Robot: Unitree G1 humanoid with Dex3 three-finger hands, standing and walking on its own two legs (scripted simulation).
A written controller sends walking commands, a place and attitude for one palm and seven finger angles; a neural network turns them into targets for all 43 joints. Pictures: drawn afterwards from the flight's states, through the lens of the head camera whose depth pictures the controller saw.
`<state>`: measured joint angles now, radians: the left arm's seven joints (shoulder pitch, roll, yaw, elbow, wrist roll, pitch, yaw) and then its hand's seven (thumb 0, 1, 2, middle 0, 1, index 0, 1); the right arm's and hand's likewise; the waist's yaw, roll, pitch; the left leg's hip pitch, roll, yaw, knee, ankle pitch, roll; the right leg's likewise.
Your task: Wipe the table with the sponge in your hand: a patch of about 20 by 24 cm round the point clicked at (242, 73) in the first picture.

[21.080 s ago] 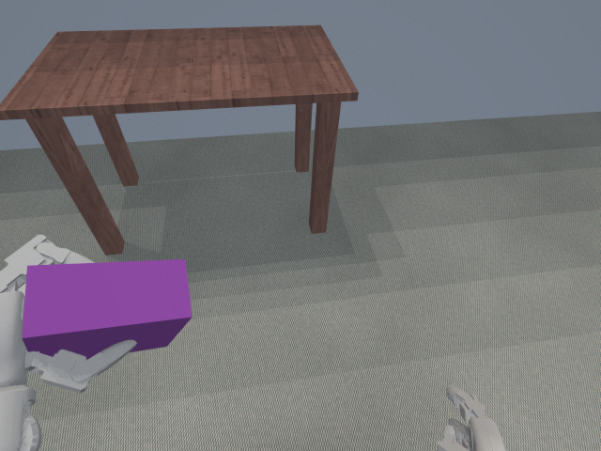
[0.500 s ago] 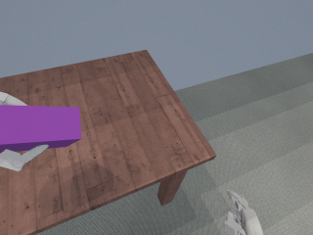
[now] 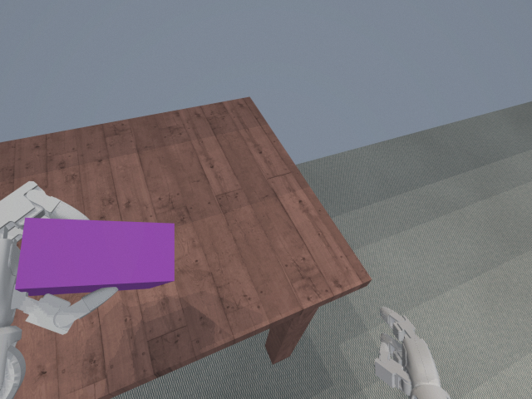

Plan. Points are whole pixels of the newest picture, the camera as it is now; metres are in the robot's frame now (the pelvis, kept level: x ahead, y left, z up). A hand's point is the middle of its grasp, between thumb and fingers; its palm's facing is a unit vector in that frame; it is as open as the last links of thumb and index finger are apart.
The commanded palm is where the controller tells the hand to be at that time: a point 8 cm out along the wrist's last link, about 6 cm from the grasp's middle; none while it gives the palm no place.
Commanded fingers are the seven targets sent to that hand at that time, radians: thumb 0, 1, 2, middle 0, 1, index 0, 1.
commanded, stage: come to a stop and stand still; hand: left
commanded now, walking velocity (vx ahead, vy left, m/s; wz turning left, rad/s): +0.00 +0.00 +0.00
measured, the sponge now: (122, 260) +0.24 +0.20 +0.13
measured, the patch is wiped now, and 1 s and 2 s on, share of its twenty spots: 0.00 0.00 0.00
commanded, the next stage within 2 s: look again from close up in 0.40 s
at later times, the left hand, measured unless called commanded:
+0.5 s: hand (62, 283) +0.20 +0.24 +0.15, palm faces +0.35 -0.86 -0.37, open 10.1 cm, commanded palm +0.14 +0.27 +0.17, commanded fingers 0.00 0.10 1.30 -1.20 -1.60 -1.20 -1.60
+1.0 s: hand (51, 241) +0.23 +0.25 +0.17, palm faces +0.38 -0.77 -0.51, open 10.1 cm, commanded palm +0.14 +0.27 +0.17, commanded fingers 0.00 0.10 1.30 -1.20 -1.60 -1.20 -1.60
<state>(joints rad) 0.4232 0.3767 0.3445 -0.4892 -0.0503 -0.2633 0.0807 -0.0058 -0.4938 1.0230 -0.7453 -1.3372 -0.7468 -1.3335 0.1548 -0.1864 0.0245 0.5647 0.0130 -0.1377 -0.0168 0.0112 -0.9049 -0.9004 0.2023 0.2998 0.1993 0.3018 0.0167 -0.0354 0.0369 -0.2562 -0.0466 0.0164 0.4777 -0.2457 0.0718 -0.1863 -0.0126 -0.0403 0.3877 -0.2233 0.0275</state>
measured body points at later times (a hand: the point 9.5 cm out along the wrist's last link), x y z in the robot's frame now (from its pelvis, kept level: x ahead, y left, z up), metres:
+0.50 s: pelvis -0.02 -0.01 +0.00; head +0.00 +0.01 +0.45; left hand +0.18 +0.28 +0.17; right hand +0.15 -0.24 -0.07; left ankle +0.00 +0.06 -0.74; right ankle -0.01 -0.14 -0.74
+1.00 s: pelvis -0.02 -0.02 +0.00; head +0.01 +0.01 +0.45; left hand +0.20 +0.29 +0.20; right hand +0.17 -0.23 -0.08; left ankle +0.00 +0.06 -0.74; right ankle -0.02 -0.14 -0.74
